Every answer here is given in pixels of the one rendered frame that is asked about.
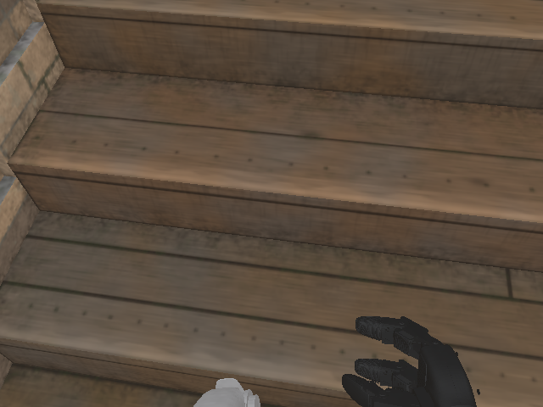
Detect left robot thigh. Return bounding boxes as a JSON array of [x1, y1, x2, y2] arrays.
[[193, 387, 260, 407]]

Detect left robot shin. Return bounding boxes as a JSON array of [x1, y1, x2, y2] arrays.
[[216, 378, 245, 393]]

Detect right robot hand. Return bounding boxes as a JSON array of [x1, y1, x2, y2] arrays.
[[342, 316, 480, 407]]

